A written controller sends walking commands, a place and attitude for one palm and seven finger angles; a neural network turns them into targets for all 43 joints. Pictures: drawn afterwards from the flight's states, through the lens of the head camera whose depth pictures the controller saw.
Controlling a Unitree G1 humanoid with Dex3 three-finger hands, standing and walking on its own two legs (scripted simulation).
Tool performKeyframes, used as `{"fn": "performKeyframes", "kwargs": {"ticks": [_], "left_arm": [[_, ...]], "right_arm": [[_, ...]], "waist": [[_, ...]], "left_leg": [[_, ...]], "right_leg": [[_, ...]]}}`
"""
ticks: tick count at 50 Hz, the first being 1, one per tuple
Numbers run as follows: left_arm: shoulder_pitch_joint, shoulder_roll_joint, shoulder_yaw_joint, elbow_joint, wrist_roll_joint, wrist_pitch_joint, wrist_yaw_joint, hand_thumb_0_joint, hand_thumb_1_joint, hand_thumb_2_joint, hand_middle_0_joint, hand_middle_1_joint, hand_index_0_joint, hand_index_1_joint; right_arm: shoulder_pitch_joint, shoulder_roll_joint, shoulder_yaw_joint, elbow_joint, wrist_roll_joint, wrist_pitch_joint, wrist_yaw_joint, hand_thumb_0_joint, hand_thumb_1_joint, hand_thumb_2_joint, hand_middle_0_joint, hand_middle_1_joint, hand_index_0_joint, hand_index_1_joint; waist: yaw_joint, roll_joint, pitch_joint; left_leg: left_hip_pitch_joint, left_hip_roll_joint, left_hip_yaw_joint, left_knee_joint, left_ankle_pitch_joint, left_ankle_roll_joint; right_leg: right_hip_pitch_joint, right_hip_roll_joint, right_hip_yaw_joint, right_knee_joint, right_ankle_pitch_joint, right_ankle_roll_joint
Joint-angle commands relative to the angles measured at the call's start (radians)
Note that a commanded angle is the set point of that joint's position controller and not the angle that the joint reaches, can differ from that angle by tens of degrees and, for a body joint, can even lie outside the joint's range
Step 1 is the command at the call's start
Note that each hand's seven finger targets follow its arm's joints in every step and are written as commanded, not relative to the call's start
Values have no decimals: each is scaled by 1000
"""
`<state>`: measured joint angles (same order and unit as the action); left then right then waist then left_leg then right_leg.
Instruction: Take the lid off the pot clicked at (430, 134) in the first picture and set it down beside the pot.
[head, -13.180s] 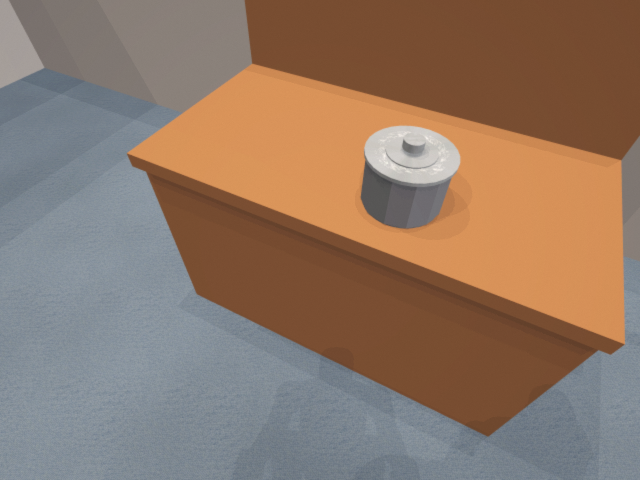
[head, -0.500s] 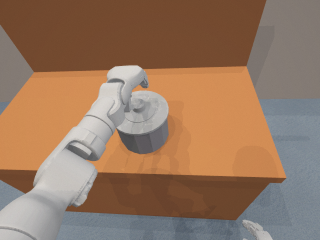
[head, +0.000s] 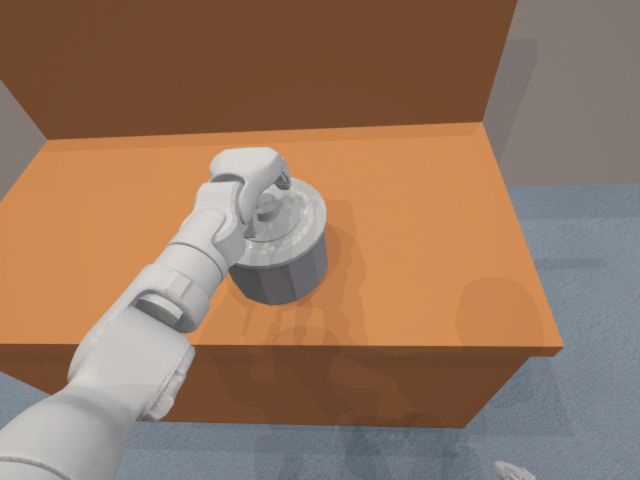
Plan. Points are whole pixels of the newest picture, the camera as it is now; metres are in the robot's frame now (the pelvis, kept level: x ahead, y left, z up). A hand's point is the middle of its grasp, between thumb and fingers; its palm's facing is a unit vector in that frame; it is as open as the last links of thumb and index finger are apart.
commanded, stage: lower the open fingers around the knob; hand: left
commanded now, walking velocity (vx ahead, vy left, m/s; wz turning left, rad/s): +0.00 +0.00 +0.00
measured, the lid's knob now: (264, 207) +0.49 +0.08 +0.05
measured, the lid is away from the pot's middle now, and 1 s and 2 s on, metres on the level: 0.00 0.00 0.00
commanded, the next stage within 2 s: close the fingers and squeeze the knob in 0.42 s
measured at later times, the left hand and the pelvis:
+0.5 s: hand (255, 214) +0.46 +0.09 +0.07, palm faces -0.32 -0.01 -0.95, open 10.1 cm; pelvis +0.00 +0.00 +0.00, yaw +0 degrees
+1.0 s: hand (255, 214) +0.46 +0.09 +0.07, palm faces -0.33 +0.00 -0.94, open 9.0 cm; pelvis +0.00 +0.00 +0.00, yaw +0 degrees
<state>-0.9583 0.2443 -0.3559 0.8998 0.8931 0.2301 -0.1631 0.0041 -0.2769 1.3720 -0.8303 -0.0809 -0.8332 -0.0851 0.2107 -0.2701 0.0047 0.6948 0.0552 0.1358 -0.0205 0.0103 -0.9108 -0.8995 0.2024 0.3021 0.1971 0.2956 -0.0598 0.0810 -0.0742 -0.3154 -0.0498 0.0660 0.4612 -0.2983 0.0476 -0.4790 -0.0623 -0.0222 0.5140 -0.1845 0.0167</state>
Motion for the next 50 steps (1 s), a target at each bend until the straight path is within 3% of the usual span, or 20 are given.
{"fn": "performKeyframes", "kwargs": {"ticks": [1, 7, 9, 13, 16, 19, 22, 24, 26, 27, 29, 31, 32, 34, 37, 41, 44, 46, 48, 50], "left_arm": [[-479, 186, 105, -137, 16, 1, 52, 0, -288, 1379, -820, -81, -820, -81], [-466, 182, 97, -162, 24, -16, 54, 0, -288, 1379, -820, -81, -820, -81], [-461, 190, 101, -117, 27, -15, 58, 0, -288, 1379, -820, -81, -820, -81], [-541, 165, 77, -179, 21, -38, 71, 0, -288, 1379, -820, -81, -820, -81], [-470, 185, 110, -111, 19, -23, 81, 0, -288, 1379, -820, -81, -820, -81], [-496, 149, 75, -124, 20, -17, 79, 0, -288, 1379, -820, -81, -820, -81], [-513, 212, 121, -159, 20, -29, 78, 0, -288, 1379, -820, -81, -820, -81], [-467, 155, 79, -83, 23, -15, 72, 0, -288, 1379, -820, -81, -820, -81], [-474, 198, 116, -83, 20, -15, 73, 0, -288, 1379, -820, -81, -820, -81], [-515, 207, 112, -122, 24, -21, 74, 0, -171, 1123, -622, -460, -622, -460], [-495, 154, 77, -86, 27, -18, 72, 0, -152, 1123, -608, -524, -608, -524], [-503, 211, 126, -120, 19, -24, 73, 0, -132, 1122, -600, -579, -600, -579], [-516, 199, 112, -150, 19, -31, 73, 0, -122, 1121, -597, -603, -597, -603], [-468, 158, 82, -93, 27, -24, 69, 0, -102, 1118, -592, -648, -592, -648], [-506, 186, 105, -135, 21, -31, 74, 0, -70, 1111, -590, -707, -590, -707], [-485, 182, 107, -119, 25, -26, 83, 0, -25, 1098, -594, -774, -594, -774], [-488, 144, 78, -94, 26, -13, 84, 0, 9, 1084, -600, -816, -600, -816], [-503, 202, 125, -117, 19, -15, 88, 0, 33, 1073, -606, -841, -606, -841], [-520, 116, 49, -101, 26, -12, 83, 0, 57, 1061, -613, -865, -613, -865], [-536, 138, 67, -85, 26, -7, 83, 0, 81, 1048, -621, -886, -621, -886]], "right_arm": [[-21, -111, -32, -107, -4, -39, -4, 0, -900, -900, 200, 300, 200, 300], [-20, -107, -35, -113, -4, -36, -8, 0, -900, -900, 200, 300, 200, 300], [-14, -112, -33, -102, 2, -32, -12, 0, -900, -900, 200, 300, 200, 300], [-2, -102, -40, -97, -1, -44, -18, 0, -900, -900, 200, 300, 200, 300], [5, -114, -38, -89, -3, -39, -13, 0, -900, -900, 200, 300, 200, 300], [-6, -110, -38, -92, -1, -37, -14, 0, -900, -900, 200, 300, 200, 300], [-4, -111, -40, -96, -3, -39, -17, 0, -900, -900, 200, 300, 200, 300], [-5, -111, -35, -89, 2, -36, -17, 0, -900, -900, 200, 300, 200, 300], [-1, -119, -36, -90, -1, -36, -20, 0, -900, -900, 200, 300, 200, 300], [-1, -116, -32, -95, 0, -36, -20, 0, -900, -900, 200, 300, 200, 300], [4, -108, -36, -92, 0, -42, -19, 0, -900, -900, 200, 300, 200, 300], [8, -117, -37, -93, -4, -40, -19, 0, -900, -900, 200, 300, 200, 300], [0, -110, -37, -103, -4, -42, -19, 0, -900, -900, 200, 300, 200, 300], [1, -109, -34, -96, 0, -40, -16, 0, -900, -900, 200, 300, 200, 300], [3, -112, -37, -98, -3, -41, -17, 0, -900, -900, 200, 300, 200, 300], [9, -110, -40, -89, -4, -42, -14, 0, -900, -900, 200, 300, 200, 300], [5, -111, -37, -83, 0, -39, -12, 0, -900, -900, 200, 300, 200, 300], [4, -116, -39, -88, -4, -41, -13, 0, -900, -900, 200, 300, 200, 300], [3, -107, -36, -86, 1, -41, -15, 0, -900, -900, 200, 300, 200, 300], [13, -116, -38, -75, 1, -40, -16, 0, -900, -900, 200, 300, 200, 300]], "waist": [[-7, -174, -393], [-13, -159, -418], [-21, -175, -368], [-32, -100, -428], [-18, -129, -399], [-31, -149, -409], [-21, -157, -443], [-30, -169, -369], [-26, -162, -374], [-27, -131, -400], [-32, -132, -392], [-22, -157, -423], [-24, -135, -453], [-26, -154, -398], [-25, -148, -429], [-22, -135, -413], [-31, -157, -387], [-20, -150, -407], [-39, -141, -390], [-44, -148, -381]], "left_leg": [[20, 23, -53, -36, 322, 1], [19, 24, -39, -31, 317, 5], [-7, 25, -37, -32, 280, 5], [53, 25, -45, -18, 312, 5], [22, 26, -46, -22, 305, 0], [12, 26, -39, -22, 296, 4], [20, 25, -45, -23, 314, 7], [-10, 26, -40, -29, 274, 4], [-15, 24, -35, -25, 266, 5], [-4, 23, -40, -31, 270, 4], [9, 25, -43, -22, 286, 5], [9, 25, -46, -22, 301, 6], [25, 24, -42, -24, 306, 7], [4, 27, -44, -24, 307, 4], [21, 26, -46, -26, 308, 6], [28, 28, -48, -19, 330, 4], [21, 31, -49, -22, 327, 3], [19, 28, -50, -23, 312, 4], [24, 29, -52, -23, 304, 3], [30, 33, -51, -19, 302, 2]], "right_leg": [[316, 37, -3, 1, 328, -49], [328, 36, 5, -1, 341, -46], [300, 39, 2, -7, 311, -46], [275, 39, 1, 4, 314, -50], [275, 40, -3, 3, 306, -51], [288, 40, 1, 2, 321, -46], [321, 38, 6, 5, 341, -46], [279, 40, -3, -3, 303, -46], [285, 38, 5, -6, 300, -46], [293, 38, 5, -1, 300, -47], [271, 40, -1, 2, 300, -49], [305, 38, 3, 4, 323, -48], [314, 38, 7, 4, 329, -46], [290, 40, -3, 2, 326, -48], [297, 41, -1, 3, 321, -47], [280, 41, -3, 2, 329, -50], [262, 45, -10, 4, 324, -49], [282, 41, -4, 3, 315, -50], [248, 44, -11, 4, 298, -50], [229, 47, -11, 5, 290, -50]]}}
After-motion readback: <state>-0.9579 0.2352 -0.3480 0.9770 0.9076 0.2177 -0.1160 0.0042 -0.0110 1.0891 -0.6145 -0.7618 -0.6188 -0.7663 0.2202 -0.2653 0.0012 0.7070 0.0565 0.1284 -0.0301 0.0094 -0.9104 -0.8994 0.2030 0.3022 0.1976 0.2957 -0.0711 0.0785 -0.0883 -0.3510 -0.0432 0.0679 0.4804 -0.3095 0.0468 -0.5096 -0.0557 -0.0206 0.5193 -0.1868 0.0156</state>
